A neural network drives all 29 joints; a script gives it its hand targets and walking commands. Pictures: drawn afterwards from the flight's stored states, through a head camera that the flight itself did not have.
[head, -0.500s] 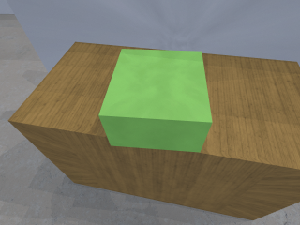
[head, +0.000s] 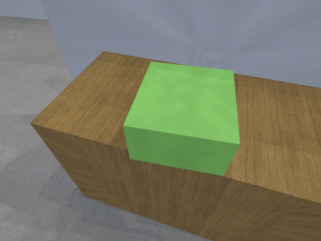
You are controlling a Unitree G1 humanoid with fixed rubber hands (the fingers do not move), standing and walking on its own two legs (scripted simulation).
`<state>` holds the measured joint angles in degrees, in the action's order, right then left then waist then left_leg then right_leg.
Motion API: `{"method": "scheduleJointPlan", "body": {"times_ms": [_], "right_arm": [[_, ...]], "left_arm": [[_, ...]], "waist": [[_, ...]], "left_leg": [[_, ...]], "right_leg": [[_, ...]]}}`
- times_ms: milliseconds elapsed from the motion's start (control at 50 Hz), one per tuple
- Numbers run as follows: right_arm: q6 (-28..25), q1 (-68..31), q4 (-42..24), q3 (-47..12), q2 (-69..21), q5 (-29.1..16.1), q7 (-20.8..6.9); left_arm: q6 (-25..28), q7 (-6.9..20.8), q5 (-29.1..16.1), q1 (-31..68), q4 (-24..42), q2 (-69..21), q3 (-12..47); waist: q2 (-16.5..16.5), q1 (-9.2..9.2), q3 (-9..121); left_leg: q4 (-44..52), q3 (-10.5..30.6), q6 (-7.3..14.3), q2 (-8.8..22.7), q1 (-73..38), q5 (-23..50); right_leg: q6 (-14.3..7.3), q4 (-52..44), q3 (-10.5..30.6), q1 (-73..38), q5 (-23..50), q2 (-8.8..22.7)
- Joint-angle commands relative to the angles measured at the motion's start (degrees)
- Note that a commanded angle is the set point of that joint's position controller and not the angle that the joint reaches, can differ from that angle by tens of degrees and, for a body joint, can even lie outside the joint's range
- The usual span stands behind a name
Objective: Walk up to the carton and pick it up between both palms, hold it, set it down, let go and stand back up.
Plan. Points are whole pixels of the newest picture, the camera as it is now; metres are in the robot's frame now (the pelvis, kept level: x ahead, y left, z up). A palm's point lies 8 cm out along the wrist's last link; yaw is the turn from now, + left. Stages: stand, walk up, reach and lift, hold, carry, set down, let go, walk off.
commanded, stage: walk up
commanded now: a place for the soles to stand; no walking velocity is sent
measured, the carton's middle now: (183, 113) +0.50 -0.05 +0.02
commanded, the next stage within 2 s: none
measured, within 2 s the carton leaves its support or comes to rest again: neither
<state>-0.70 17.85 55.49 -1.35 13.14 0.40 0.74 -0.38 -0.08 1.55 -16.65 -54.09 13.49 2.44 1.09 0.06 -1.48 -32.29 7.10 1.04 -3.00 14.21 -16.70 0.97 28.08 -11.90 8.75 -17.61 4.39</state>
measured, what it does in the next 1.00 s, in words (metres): steps on the spot: left foot, then right foot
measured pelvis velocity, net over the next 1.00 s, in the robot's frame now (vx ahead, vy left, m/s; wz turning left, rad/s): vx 0.02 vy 0.05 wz -0.16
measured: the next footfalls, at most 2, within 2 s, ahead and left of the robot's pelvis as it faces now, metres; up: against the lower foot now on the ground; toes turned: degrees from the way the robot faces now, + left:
left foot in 0.40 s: +0.15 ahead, +0.21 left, +0.00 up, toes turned +6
right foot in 0.88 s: +0.04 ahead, -0.08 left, +0.00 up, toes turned -10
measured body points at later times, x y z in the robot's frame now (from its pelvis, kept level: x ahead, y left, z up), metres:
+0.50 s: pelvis +0.03 +0.09 -0.01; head +0.06 +0.10 +0.44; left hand +0.00 +0.34 -0.17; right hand +0.10 -0.16 -0.15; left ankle +0.11 +0.20 -0.73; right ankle -0.02 -0.10 -0.70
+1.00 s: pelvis +0.02 +0.05 -0.01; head +0.03 +0.02 +0.44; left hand +0.07 +0.30 -0.13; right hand +0.09 -0.23 -0.15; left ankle +0.07 +0.18 -0.70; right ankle +0.00 -0.07 -0.73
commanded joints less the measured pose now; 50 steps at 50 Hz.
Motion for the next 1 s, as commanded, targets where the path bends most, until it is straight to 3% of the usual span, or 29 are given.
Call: {"method": "scheduleJointPlan", "body": {"times_ms": [0, 80, 100, 140, 160, 180, 260, 300, 340, 360, 380, 400, 420, 440, 480, 520, 600, 640, 760, 780, 800, 820, 840, 860, 880, 900, 920, 960, 980], "right_arm": [[-1.13, 3.38, -1.88, 1.09, 7.20, -0.33, 0.41], [-1.11, 3.92, -1.44, 1.24, 7.97, -0.46, 0.80], [-0.47, 2.90, -1.88, 2.05, 10.45, 1.00, 0.11], [0.60, -0.82, -4.15, 1.38, 7.06, 2.23, -0.36], [1.09, -1.44, -5.22, 1.53, 6.49, 2.69, -0.47], [1.27, -2.13, -5.57, 1.60, 6.84, 2.92, -0.62], [1.18, -2.69, -6.32, 2.16, 4.75, 2.35, -1.98], [0.22, 4.09, -3.42, 1.61, 2.69, 1.01, -1.95], [-0.64, 9.11, -0.66, 3.25, 5.87, 1.08, -1.20], [-0.59, 10.12, -0.94, 4.27, 7.62, 1.31, -0.66], [-0.58, 9.76, -2.52, 4.78, 11.59, 0.93, -0.09], [-0.22, 8.72, -3.57, 4.83, 13.20, 0.32, 0.48], [0.48, 7.20, -3.36, 5.22, 14.85, -0.47, 1.19], [1.08, 3.35, -4.62, 5.56, 15.47, -0.80, 1.77], [1.43, -1.29, -6.52, 5.01, 13.44, 0.18, 2.49], [0.92, -4.34, -8.22, 4.34, 11.74, 0.98, 2.28], [0.41, -4.94, -8.90, 4.91, 10.65, 1.73, 2.81], [0.19, -6.33, -9.54, 5.13, 11.71, 1.71, 3.38], [1.48, -12.38, -11.15, 4.95, 13.10, 2.35, 2.92], [1.90, -13.72, -11.09, 4.87, 13.24, 2.58, 2.54], [2.64, -13.06, -10.93, 4.45, 12.44, 2.57, 1.86], [3.38, -11.15, -10.30, 3.58, 10.01, 2.40, 1.22], [3.72, -9.57, -10.83, 2.13, 6.36, 1.66, 0.68], [3.86, -8.58, -11.48, 1.79, 4.52, 0.65, 0.34], [3.77, -9.87, -11.47, 2.16, 5.91, 0.33, 0.43], [3.42, -9.69, -10.65, 1.82, 5.58, 0.23, 0.21], [2.86, -9.48, -9.75, 1.78, 6.03, 0.64, 0.06], [1.85, -6.72, -8.27, 1.96, 6.71, 1.21, 0.14], [1.28, -6.51, -8.11, 1.57, 6.60, 1.29, 0.07]], "left_arm": [[0.57, -0.41, 0.08, -1.89, 2.03, 8.20, -1.72], [0.39, -0.39, -0.07, -1.79, 0.90, 7.50, -1.63], [0.65, -1.15, 1.15, -6.58, 0.98, 8.62, -2.81], [0.69, -2.35, 1.48, -10.82, -0.68, 12.86, -4.45], [0.74, -2.80, 1.64, -9.72, -1.01, 13.78, -4.92], [1.19, -2.94, 1.69, -8.64, -0.86, 12.25, -4.92], [2.86, -2.37, 1.53, -5.81, -0.22, 9.35, -4.31], [2.49, -1.40, 1.27, -0.63, 0.46, 9.61, -4.04], [1.54, -0.10, 1.07, -3.47, -0.51, 7.94, -2.95], [1.33, 0.42, 0.39, -4.64, -0.23, 7.12, -2.55], [0.85, 0.67, -0.82, -6.65, 0.73, 5.80, -1.80], [-0.50, 0.22, -1.05, -8.02, 0.68, 5.12, -2.10], [-2.20, -0.67, -0.65, -8.57, 0.27, 5.68, -2.50], [-2.80, -0.93, -0.89, -7.74, 0.33, 5.22, -2.18], [-2.37, -1.19, -0.44, -7.80, 0.06, 5.49, -2.52], [-1.68, -1.54, -0.07, -8.73, 0.16, 6.77, -3.65], [-2.39, -1.08, 0.37, -5.57, 2.67, 8.32, -5.77], [-3.14, -0.56, 0.36, -3.73, 4.54, 7.47, -6.41], [-2.11, 1.20, -0.73, -6.83, 6.41, 6.53, -6.96], [-1.54, 1.18, -0.95, -9.60, 6.02, 6.08, -7.18], [-0.89, 1.12, -1.14, -11.95, 5.41, 5.26, -7.15], [-0.39, 0.99, -1.09, -12.43, 5.56, 6.70, -7.41], [-0.01, 0.59, -1.44, -11.21, 7.34, 10.70, -8.17], [0.08, -0.21, -2.14, -6.45, 9.49, 12.66, -8.15], [-0.09, -1.16, -2.27, -3.68, 9.92, 14.90, -8.64], [0.08, -1.53, -2.23, -1.54, 10.42, 12.62, -7.96], [0.34, -1.46, -1.61, -0.84, 9.77, 10.63, -7.20], [1.21, -1.26, -0.47, -2.24, 9.73, 8.90, -6.55], [1.64, -1.09, -0.34, -2.66, 9.69, 8.10, -6.18]], "waist": [[-0.80, 0.29, -1.99], [3.43, 0.07, -1.45], [4.24, 2.02, -1.28], [-6.07, 4.48, -3.69], [-7.69, 4.01, -7.05], [-6.77, 3.65, -8.40], [-6.77, 1.55, -9.57], [-8.59, -2.81, -5.28], [-2.33, -3.21, 0.44], [-0.15, -3.50, 2.13], [6.71, -2.89, 3.42], [10.25, -2.38, 3.41], [8.43, -2.54, 0.82], [8.47, -1.72, -2.38], [8.34, -0.71, -5.59], [7.76, -0.43, -1.91], [5.11, -1.18, -0.67], [5.95, -1.08, -3.37], [10.70, 1.17, -0.31], [8.86, 3.35, -1.07], [5.40, 3.50, 0.50], [-1.91, 3.47, -1.35], [-12.81, 3.61, -2.58], [-14.48, 1.48, -6.23], [-10.89, 1.44, -7.13], [-8.94, 0.67, -6.82], [-7.92, 0.44, -5.91], [-10.79, 0.51, -1.53], [-9.84, 0.74, -0.31]], "left_leg": [[5.69, 6.47, 2.20, 4.48, 6.62, 10.60], [6.04, 7.46, 2.41, 4.43, 7.04, 13.03], [0.89, 5.16, 1.40, 3.05, 12.76, 6.88], [-9.53, -1.79, -1.65, 2.91, 23.69, -7.90], [-13.86, -2.53, -2.17, 5.70, 25.47, -13.83], [-16.67, -2.80, -2.46, 7.39, 26.21, -15.62], [-12.07, -5.28, -3.46, 9.90, 15.97, -7.41], [-1.97, -10.44, -2.33, 6.75, 2.21, 4.80], [2.30, -14.95, -1.34, 1.72, -11.26, 20.14], [2.00, -11.12, -0.60, 4.69, -15.58, 24.58], [5.32, 1.01, 2.59, 13.66, -13.91, 27.80], [12.80, 11.96, 7.36, 21.51, -7.53, 19.57], [17.13, 13.33, 10.52, 23.59, -1.31, 0.85], [19.88, 13.90, 10.14, 23.02, 1.02, -10.35], [18.11, 9.47, 8.22, 21.32, 1.19, -6.64], [15.78, 7.87, 9.43, 22.72, 0.60, 1.32], [14.05, 4.12, 12.09, 24.60, 2.46, 3.44], [15.56, 4.03, 12.92, 26.29, 5.14, -1.80], [13.43, -3.14, 8.02, 22.89, 6.91, -13.71], [9.94, -4.51, 6.76, 22.08, 10.00, -13.45], [4.66, -7.96, 4.61, 19.23, 12.25, -18.10], [-2.48, -10.47, 2.58, 15.27, 14.20, -22.58], [-14.92, -13.30, -0.42, 9.37, 16.14, -21.34], [-22.19, -9.49, -1.49, 5.35, 18.73, -21.27], [-24.40, -4.99, -1.19, 7.02, 17.83, -20.31], [-24.32, -5.01, -1.35, 8.14, 15.45, -16.01], [-22.02, -5.81, -1.19, 7.03, 16.28, -13.96], [-17.40, -6.07, -1.38, 7.06, 14.16, -10.62], [-14.23, -7.25, -1.37, 6.65, 11.81, -8.49]], "right_leg": [[-4.73, -5.95, 5.28, -2.85, -1.41, 4.66], [-4.34, -4.98, 4.82, -4.01, -0.70, 4.23], [-7.09, -6.58, 10.21, -10.58, -3.89, 7.11], [-12.98, -15.27, 19.50, -14.69, -9.22, 20.50], [-15.79, -16.77, 22.56, -12.77, -8.52, 25.91], [-16.76, -17.48, 22.80, -11.69, -2.90, 27.10], [-11.50, -14.96, 10.43, -2.45, 8.93, 18.77], [-7.74, -6.99, 0.21, 2.23, 17.24, 11.36], [-3.89, 5.08, -2.17, 7.05, 19.97, 4.37], [-2.33, 9.43, -0.86, 10.77, 14.50, 3.25], [-0.37, 14.29, 1.15, 13.18, -0.23, 0.11], [0.11, 20.87, 6.05, 11.02, -23.90, -2.31], [-0.23, 26.83, 9.92, 10.76, -27.41, -1.49], [-0.62, 29.68, 12.00, 13.86, -24.68, -0.85], [-0.75, 30.77, 14.09, 18.14, -18.98, 0.48], [-0.39, 31.08, 13.96, 16.08, -15.86, 0.30], [0.57, 34.66, 14.30, 15.93, -11.72, -0.99], [1.36, 33.81, 14.77, 16.77, -10.37, -0.67], [0.09, 18.45, 10.49, 8.36, -8.29, -2.54], [-0.49, 12.38, 9.92, 4.28, -3.37, -2.62], [-0.90, 5.72, 8.14, 0.16, -0.45, -4.18], [-1.19, 0.29, 10.52, 0.64, -2.36, -4.65], [-3.96, -8.13, 26.98, 6.07, -13.47, 4.05], [-6.48, -15.90, 40.54, 13.61, -19.33, 11.40], [-10.56, -18.08, 42.79, 17.47, -19.47, 14.78], [-11.74, -16.54, 38.72, 16.49, -17.91, 12.26], [-10.75, -13.60, 34.36, 11.70, -11.09, 8.95], [-9.89, -8.55, 29.42, 5.70, 4.24, 6.90], [-9.30, -6.79, 25.41, 3.49, 12.95, 5.25]]}}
